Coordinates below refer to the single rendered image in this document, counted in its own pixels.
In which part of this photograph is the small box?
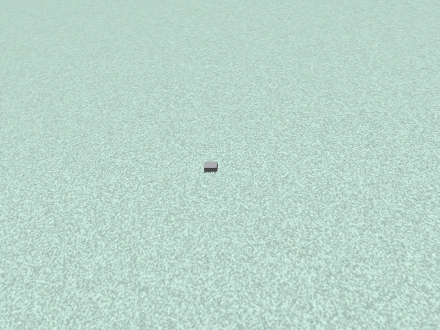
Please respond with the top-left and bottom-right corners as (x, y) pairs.
(204, 162), (218, 171)

